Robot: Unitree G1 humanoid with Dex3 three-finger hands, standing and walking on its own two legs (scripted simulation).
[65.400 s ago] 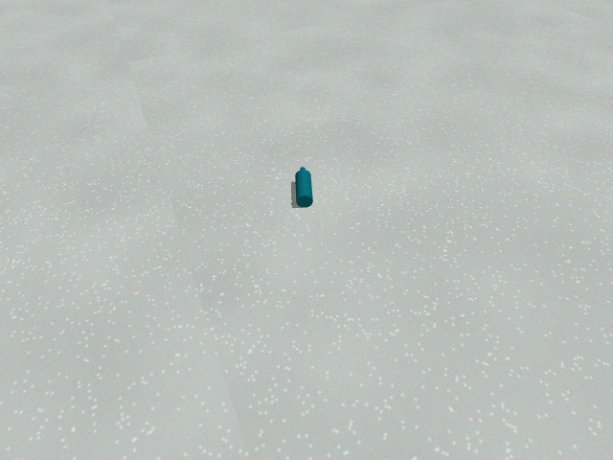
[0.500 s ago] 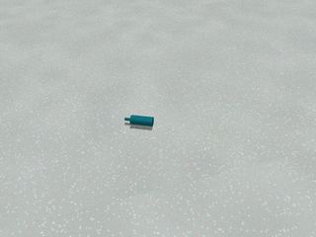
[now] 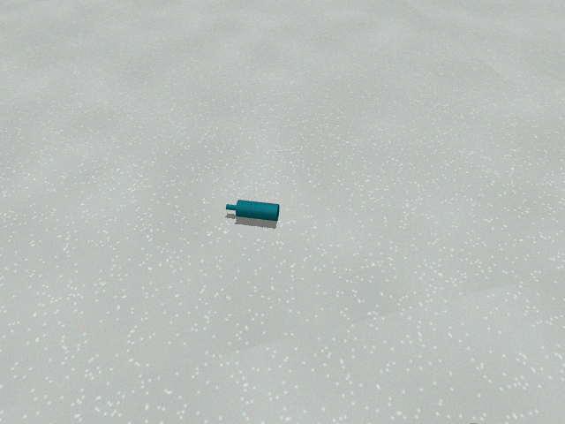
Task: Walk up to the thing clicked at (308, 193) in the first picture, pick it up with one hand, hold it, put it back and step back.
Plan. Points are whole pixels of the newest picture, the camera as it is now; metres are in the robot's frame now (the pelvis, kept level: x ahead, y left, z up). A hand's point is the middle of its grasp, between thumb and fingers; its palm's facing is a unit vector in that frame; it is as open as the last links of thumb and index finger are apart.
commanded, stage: step back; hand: left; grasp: from above
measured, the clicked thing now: (252, 209) +1.09 +0.20 -0.73
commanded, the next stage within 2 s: stand in 0.10 s
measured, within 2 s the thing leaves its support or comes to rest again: neither
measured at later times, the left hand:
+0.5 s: hand out of the picture +0.08 +0.24 -0.14, palm faces -0.02 -0.94 -0.34, open 7.4 cm
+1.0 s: hand out of the picture +0.03 +0.24 -0.14, palm faces -0.02 -0.94 -0.35, open 7.4 cm
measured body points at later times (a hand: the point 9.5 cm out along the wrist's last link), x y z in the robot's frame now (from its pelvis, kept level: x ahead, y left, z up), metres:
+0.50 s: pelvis -0.01 -0.01 +0.02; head -0.01 -0.01 +0.46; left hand +0.08 +0.29 -0.11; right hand +0.08 -0.31 -0.12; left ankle +0.00 +0.12 -0.73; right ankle -0.01 -0.13 -0.73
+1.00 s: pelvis -0.02 -0.02 +0.01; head -0.01 -0.02 +0.46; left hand +0.03 +0.29 -0.12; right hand +0.04 -0.31 -0.13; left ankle +0.00 +0.12 -0.73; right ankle -0.01 -0.13 -0.73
